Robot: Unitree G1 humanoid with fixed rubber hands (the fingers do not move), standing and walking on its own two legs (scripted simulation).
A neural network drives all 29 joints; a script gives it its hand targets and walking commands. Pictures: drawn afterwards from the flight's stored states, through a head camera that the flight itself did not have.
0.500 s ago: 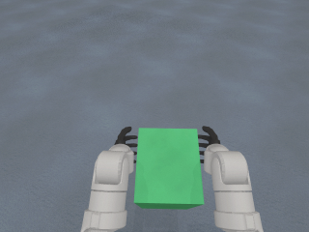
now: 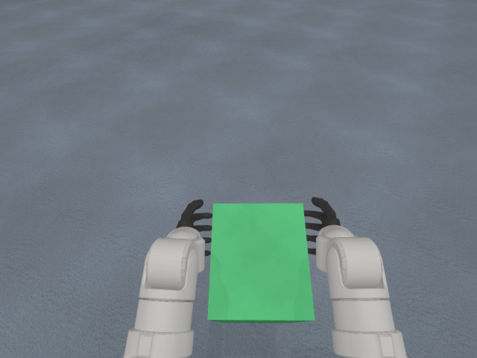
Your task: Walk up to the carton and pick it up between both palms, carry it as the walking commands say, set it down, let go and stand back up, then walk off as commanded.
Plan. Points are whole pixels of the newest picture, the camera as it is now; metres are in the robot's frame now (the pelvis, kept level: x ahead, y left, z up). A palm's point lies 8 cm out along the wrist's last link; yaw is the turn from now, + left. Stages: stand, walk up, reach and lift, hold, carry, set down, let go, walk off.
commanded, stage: carry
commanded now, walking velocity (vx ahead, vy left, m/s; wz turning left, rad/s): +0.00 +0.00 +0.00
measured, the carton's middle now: (256, 271) +0.30 +0.00 -0.01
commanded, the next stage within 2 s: hold in 0.86 s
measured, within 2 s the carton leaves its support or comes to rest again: neither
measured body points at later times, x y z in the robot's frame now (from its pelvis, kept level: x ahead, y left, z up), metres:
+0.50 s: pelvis +0.00 +0.00 +0.00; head -0.01 +0.00 +0.45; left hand +0.31 +0.12 +0.07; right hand +0.32 -0.12 +0.08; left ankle +0.02 +0.14 -0.73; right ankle +0.05 -0.12 -0.74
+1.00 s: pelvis +0.00 +0.00 +0.00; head -0.01 -0.01 +0.45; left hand +0.31 +0.12 +0.03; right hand +0.32 -0.11 +0.04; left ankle +0.03 +0.14 -0.73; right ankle +0.05 -0.12 -0.73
